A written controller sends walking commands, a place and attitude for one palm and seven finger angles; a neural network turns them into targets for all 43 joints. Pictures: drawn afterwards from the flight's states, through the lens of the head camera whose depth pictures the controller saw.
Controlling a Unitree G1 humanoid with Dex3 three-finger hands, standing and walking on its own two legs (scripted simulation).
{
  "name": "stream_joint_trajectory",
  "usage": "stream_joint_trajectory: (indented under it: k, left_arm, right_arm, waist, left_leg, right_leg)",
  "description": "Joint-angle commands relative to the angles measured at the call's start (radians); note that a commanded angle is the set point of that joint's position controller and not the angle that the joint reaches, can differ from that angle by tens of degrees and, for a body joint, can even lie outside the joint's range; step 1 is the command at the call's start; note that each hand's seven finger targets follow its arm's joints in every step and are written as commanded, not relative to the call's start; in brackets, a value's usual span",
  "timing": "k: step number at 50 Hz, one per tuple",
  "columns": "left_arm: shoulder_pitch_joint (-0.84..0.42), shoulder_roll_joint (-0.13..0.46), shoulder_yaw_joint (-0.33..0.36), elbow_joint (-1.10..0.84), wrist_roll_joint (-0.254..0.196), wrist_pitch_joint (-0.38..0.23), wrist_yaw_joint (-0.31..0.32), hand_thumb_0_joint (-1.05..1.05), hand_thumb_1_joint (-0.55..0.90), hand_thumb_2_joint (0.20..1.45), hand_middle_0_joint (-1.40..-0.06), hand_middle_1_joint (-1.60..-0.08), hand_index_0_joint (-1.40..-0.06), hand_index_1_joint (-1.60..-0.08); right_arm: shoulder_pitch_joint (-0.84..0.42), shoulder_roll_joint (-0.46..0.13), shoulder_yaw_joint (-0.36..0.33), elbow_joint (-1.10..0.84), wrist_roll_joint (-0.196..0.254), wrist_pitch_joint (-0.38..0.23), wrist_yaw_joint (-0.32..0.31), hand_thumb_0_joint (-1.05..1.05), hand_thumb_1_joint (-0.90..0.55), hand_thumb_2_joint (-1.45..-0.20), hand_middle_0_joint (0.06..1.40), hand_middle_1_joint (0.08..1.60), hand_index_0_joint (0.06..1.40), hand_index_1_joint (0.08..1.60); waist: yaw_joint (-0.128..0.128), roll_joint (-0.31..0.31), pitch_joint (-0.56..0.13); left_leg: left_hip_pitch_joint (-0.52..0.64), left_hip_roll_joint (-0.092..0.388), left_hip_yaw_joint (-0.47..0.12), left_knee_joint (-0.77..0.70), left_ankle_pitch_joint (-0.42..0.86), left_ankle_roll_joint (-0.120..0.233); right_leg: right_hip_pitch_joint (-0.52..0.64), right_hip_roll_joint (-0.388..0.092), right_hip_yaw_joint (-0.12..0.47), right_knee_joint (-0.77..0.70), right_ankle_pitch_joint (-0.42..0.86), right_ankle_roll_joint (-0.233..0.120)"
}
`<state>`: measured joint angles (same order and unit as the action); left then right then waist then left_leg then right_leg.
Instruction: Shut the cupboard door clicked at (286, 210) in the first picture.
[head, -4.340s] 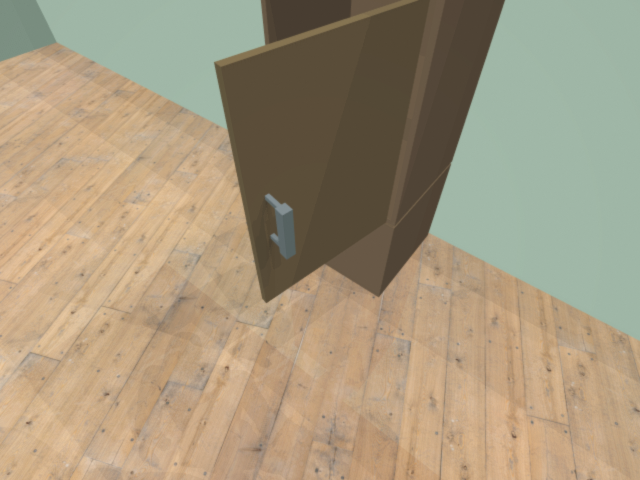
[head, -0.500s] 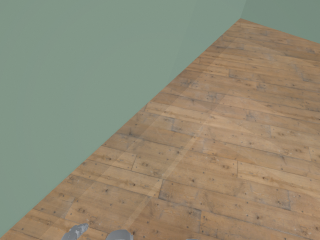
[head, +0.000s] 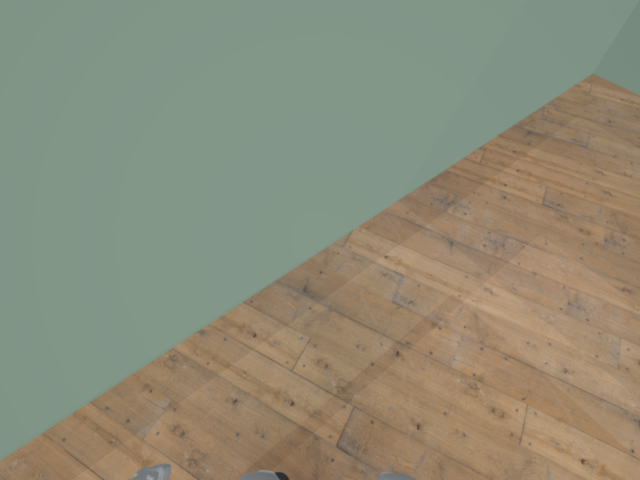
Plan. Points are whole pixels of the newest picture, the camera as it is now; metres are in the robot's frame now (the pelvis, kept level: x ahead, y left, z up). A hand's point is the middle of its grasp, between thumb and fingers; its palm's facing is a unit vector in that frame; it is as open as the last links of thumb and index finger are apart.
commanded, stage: turn to face it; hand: left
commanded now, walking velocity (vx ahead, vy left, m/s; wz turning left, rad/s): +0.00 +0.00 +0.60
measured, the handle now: out of the picture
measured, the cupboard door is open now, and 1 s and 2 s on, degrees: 78 78 78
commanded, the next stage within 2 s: none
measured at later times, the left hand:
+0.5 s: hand out of the picture +0.00 +0.18 -0.19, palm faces +0.35 -0.90 -0.26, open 7.3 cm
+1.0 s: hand out of the picture +0.04 +0.11 -0.15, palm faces +0.60 -0.76 -0.25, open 7.3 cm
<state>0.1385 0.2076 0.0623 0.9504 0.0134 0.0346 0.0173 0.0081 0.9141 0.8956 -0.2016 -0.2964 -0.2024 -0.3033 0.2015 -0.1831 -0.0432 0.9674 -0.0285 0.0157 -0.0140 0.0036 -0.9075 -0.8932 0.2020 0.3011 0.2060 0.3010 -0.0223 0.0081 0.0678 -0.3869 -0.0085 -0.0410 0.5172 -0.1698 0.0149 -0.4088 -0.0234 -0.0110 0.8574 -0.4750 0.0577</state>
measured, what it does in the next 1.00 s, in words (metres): walks ahead, turning left: right foot, then left foot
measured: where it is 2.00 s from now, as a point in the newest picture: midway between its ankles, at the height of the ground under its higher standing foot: outside the picture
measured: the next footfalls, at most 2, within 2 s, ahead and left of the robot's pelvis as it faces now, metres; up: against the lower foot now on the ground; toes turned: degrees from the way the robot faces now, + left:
right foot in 0.08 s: +0.05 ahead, -0.15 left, +0.00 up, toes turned +2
left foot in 0.44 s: +0.04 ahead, +0.09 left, +0.00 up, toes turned +24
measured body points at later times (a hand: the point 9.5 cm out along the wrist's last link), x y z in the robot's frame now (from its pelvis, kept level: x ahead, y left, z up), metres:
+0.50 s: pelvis +0.04 -0.04 -0.01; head +0.09 +0.00 +0.43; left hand -0.01 +0.22 -0.17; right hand +0.26 -0.24 -0.13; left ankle +0.00 +0.07 -0.74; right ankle +0.02 -0.16 -0.70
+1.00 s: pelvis +0.09 -0.09 +0.01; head +0.15 -0.06 +0.45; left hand +0.00 +0.15 -0.13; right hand +0.32 -0.24 -0.14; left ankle -0.01 +0.00 -0.68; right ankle +0.14 -0.17 -0.73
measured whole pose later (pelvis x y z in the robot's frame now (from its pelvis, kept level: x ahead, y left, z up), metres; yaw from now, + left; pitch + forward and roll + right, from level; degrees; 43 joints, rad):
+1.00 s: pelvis +0.09 -0.09 +0.01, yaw +39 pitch +1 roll +3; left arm 0.21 0.19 0.03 0.87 0.03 0.00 0.02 0.01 0.91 0.90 -0.21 -0.30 -0.21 -0.30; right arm 0.13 -0.24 -0.07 0.93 -0.01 0.07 0.03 0.01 -0.91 -0.89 0.20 0.30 0.20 0.30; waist -0.01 -0.03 0.11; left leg -0.42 0.01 0.06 0.91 -0.46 -0.07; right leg -0.23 -0.12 -0.20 0.52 -0.30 -0.02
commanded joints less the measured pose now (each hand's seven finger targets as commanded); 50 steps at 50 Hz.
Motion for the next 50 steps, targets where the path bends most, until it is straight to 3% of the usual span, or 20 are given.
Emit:
stream_joint_trajectory:
  k: [1,2,3,4,5,8,10,16,19,20,21,22,23,27,35,36,37,38,42,50]
  left_arm:
    - [0.107,0.073,0.023,-0.069,-0.001,-0.021,0.000,0.000,0.900,0.900,-0.200,-0.300,-0.200,-0.300]
    - [0.147,0.097,0.031,-0.064,0.001,-0.025,0.003,0.000,0.900,0.900,-0.200,-0.300,-0.200,-0.300]
    - [0.185,0.165,0.046,-0.070,0.014,-0.033,0.010,0.000,0.900,0.900,-0.200,-0.300,-0.200,-0.300]
    - [0.178,0.255,0.059,-0.084,0.025,-0.035,0.013,0.000,0.900,0.900,-0.200,-0.300,-0.200,-0.300]
    - [0.128,0.256,0.047,-0.109,0.018,-0.036,0.014,0.000,0.900,0.900,-0.200,-0.300,-0.200,-0.300]
    - [0.006,0.149,0.023,-0.129,0.013,-0.044,0.019,0.000,0.900,0.900,-0.200,-0.300,-0.200,-0.300]
    - [0.043,0.152,0.020,-0.124,0.015,-0.053,0.016,0.000,0.900,0.900,-0.200,-0.300,-0.200,-0.300]
    - [0.169,0.225,0.035,-0.082,0.017,-0.054,0.013,0.000,0.900,0.900,-0.200,-0.300,-0.200,-0.300]
    - [0.146,0.242,0.042,-0.086,0.009,-0.053,0.010,0.000,0.900,0.900,-0.200,-0.300,-0.200,-0.300]
    - [0.128,0.242,0.044,-0.091,0.003,-0.052,0.008,0.000,0.900,0.900,-0.200,-0.300,-0.200,-0.300]
    - [0.117,0.210,0.039,-0.115,-0.005,-0.048,0.002,0.000,0.900,0.900,-0.200,-0.300,-0.200,-0.300]
    - [0.080,0.135,0.014,-0.164,-0.009,-0.042,-0.003,0.000,0.900,0.900,-0.200,-0.300,-0.200,-0.300]
    - [0.002,0.162,0.010,-0.199,0.005,-0.021,0.009,0.000,0.900,0.900,-0.200,-0.300,-0.200,-0.300]
    - [0.026,0.135,0.024,-0.141,0.003,-0.002,-0.002,0.000,0.900,0.900,-0.200,-0.300,-0.200,-0.300]
    - [0.141,0.128,0.027,-0.131,0.000,-0.019,-0.010,0.000,0.900,0.900,-0.200,-0.300,-0.200,-0.300]
    - [0.189,0.170,0.038,-0.125,0.006,-0.030,-0.005,0.000,0.900,0.900,-0.200,-0.300,-0.200,-0.300]
    - [0.218,0.272,0.058,-0.126,0.024,-0.043,0.006,0.000,0.900,0.900,-0.200,-0.300,-0.200,-0.300]
    - [0.200,0.311,0.053,-0.144,0.018,-0.038,0.010,0.000,0.900,0.900,-0.200,-0.300,-0.200,-0.300]
    - [0.024,0.159,0.018,-0.180,0.013,-0.045,0.018,0.000,0.900,0.900,-0.200,-0.300,-0.200,-0.300]
    - [0.165,0.218,0.044,-0.111,0.017,-0.051,0.018,0.000,0.900,0.900,-0.200,-0.300,-0.200,-0.300]
  right_arm:
    - [-0.023,-0.232,-0.073,-0.092,0.002,0.011,-0.002,0.000,-0.900,-0.900,0.200,0.300,0.200,0.300]
    - [-0.049,-0.222,-0.074,-0.107,0.007,0.015,0.002,0.000,-0.900,-0.900,0.200,0.300,0.200,0.300]
    - [-0.066,-0.178,-0.071,-0.127,0.016,0.018,0.010,0.000,-0.900,-0.900,0.200,0.300,0.200,0.300]
    - [-0.094,-0.125,-0.063,-0.155,0.017,0.016,0.018,0.000,-0.900,-0.900,0.200,0.300,0.200,0.300]
    - [-0.099,-0.164,-0.069,-0.160,0.007,0.017,0.025,0.000,-0.900,-0.900,0.200,0.300,0.200,0.300]
    - [-0.059,-0.134,-0.066,-0.111,0.010,0.038,0.037,0.000,-0.900,-0.900,0.200,0.300,0.200,0.300]
    - [-0.077,-0.115,-0.051,-0.116,0.013,0.037,0.042,0.000,-0.900,-0.900,0.200,0.300,0.200,0.300]
    - [-0.174,-0.106,-0.026,-0.153,0.019,0.026,0.046,0.000,-0.900,-0.900,0.200,0.300,0.200,0.300]
    - [-0.112,-0.137,-0.029,-0.147,0.017,0.017,0.041,0.000,-0.900,-0.900,0.200,0.300,0.200,0.300]
    - [-0.044,-0.166,-0.038,-0.130,0.012,0.012,0.038,0.000,-0.900,-0.900,0.200,0.300,0.200,0.300]
    - [0.032,-0.255,-0.060,-0.116,0.002,0.004,0.035,0.000,-0.900,-0.900,0.200,0.300,0.200,0.300]
    - [0.099,-0.365,-0.089,-0.111,0.004,0.005,0.028,0.000,-0.900,-0.900,0.200,0.300,0.200,0.300]
    - [0.142,-0.365,-0.084,-0.097,0.013,0.015,0.024,0.000,-0.900,-0.900,0.200,0.300,0.200,0.300]
    - [-0.042,-0.272,-0.059,-0.134,0.004,0.004,-0.004,0.000,-0.900,-0.900,0.200,0.300,0.200,0.300]
    - [-0.137,-0.274,-0.076,-0.165,0.006,0.019,0.009,0.000,-0.900,-0.900,0.200,0.300,0.200,0.300]
    - [-0.142,-0.239,-0.073,-0.175,0.015,0.019,0.012,0.000,-0.900,-0.900,0.200,0.300,0.200,0.300]
    - [-0.120,-0.159,-0.063,-0.196,0.024,0.017,0.020,0.000,-0.900,-0.900,0.200,0.300,0.200,0.300]
    - [-0.141,-0.174,-0.065,-0.213,0.018,0.021,0.026,0.000,-0.900,-0.900,0.200,0.300,0.200,0.300]
    - [-0.091,-0.144,-0.058,-0.137,0.010,0.041,0.042,0.000,-0.900,-0.900,0.200,0.300,0.200,0.300]
    - [-0.154,-0.094,-0.026,-0.145,0.023,0.023,0.045,0.000,-0.900,-0.900,0.200,0.300,0.200,0.300]
  waist:
    - [0.032,0.144,-0.148]
    - [0.056,0.101,-0.141]
    - [0.080,-0.049,-0.137]
    - [0.093,-0.313,-0.085]
    - [0.076,-0.258,-0.063]
    - [-0.005,-0.196,-0.029]
    - [0.009,-0.186,-0.049]
    - [0.074,-0.210,-0.106]
    - [0.034,-0.200,-0.150]
    - [-0.008,-0.157,-0.184]
    - [-0.051,0.035,-0.247]
    - [-0.086,0.329,-0.258]
    - [-0.093,0.111,-0.217]
    - [0.001,0.165,-0.116]
    - [0.063,0.150,-0.117]
    - [0.089,0.040,-0.128]
    - [0.098,-0.303,-0.140]
    - [0.106,-0.325,-0.122]
    - [0.002,-0.233,-0.065]
    - [0.079,-0.201,-0.144]
  left_leg:
    - [0.025,0.186,-0.262,-0.136,0.052,0.114]
    - [-0.065,0.147,-0.243,-0.099,-0.042,0.080]
    - [-0.211,0.058,-0.165,0.038,-0.183,0.020]
    - [-0.303,-0.067,0.036,0.304,-0.379,-0.057]
    - [-0.261,-0.016,0.005,0.529,-0.415,-0.047]
    - [-0.228,0.047,0.018,0.709,-0.259,-0.068]
    - [-0.195,0.045,0.065,0.589,-0.257,-0.083]
    - [-0.105,0.016,0.154,0.250,-0.275,-0.073]
    - [0.051,-0.008,0.183,0.041,-0.147,-0.052]
    - [0.192,0.001,0.175,-0.070,-0.015,-0.036]
    - [0.419,0.161,-0.002,-0.091,0.302,0.036]
    - [0.536,0.450,-0.371,-0.087,0.800,0.220]
    - [0.469,0.486,-0.334,-0.067,0.751,0.260]
    - [0.262,0.273,-0.161,-0.115,0.481,0.155]
    - [0.027,0.179,-0.180,-0.034,0.159,0.090]
    - [-0.064,0.109,-0.145,0.067,0.014,0.040]
    - [-0.234,-0.045,0.021,0.330,-0.310,-0.047]
    - [-0.204,-0.035,0.002,0.572,-0.488,-0.052]
    - [-0.182,0.048,0.012,0.754,-0.258,-0.073]
    - [-0.067,0.021,0.144,0.232,-0.301,-0.073]
  right_leg:
    - [0.199,0.036,-0.036,-0.253,0.129,-0.009]
    - [0.308,0.018,-0.029,-0.379,0.195,-0.016]
    - [0.417,-0.135,0.139,-0.543,0.096,-0.062]
    - [0.358,-0.412,0.414,-0.668,0.054,-0.177]
    - [0.220,-0.476,0.401,-0.668,0.104,-0.233]
    - [0.177,-0.319,0.126,-0.562,0.430,-0.195]
    - [0.249,-0.289,0.017,-0.512,0.638,-0.176]
    - [0.441,-0.321,-0.039,-0.397,0.965,-0.171]
    - [0.417,-0.311,-0.095,-0.278,1.001,-0.128]
    - [0.348,-0.299,-0.130,-0.165,0.947,-0.092]
    - [0.128,-0.233,-0.174,0.020,0.635,-0.033]
    - [-0.159,-0.090,-0.149,0.250,-0.181,0.028]
    - [-0.194,-0.101,-0.027,0.319,-0.197,0.017]
    - [-0.149,-0.079,0.015,0.290,0.006,0.029]
    - [0.230,0.018,-0.068,-0.263,0.180,0.015]
    - [0.345,-0.045,-0.009,-0.422,0.242,0.000]
    - [0.426,-0.341,0.329,-0.573,0.294,-0.097]
    - [0.297,-0.493,0.406,-0.606,0.364,-0.199]
    - [0.189,-0.302,0.073,-0.536,0.463,-0.167]
    - [0.452,-0.347,-0.044,-0.403,0.892,-0.183]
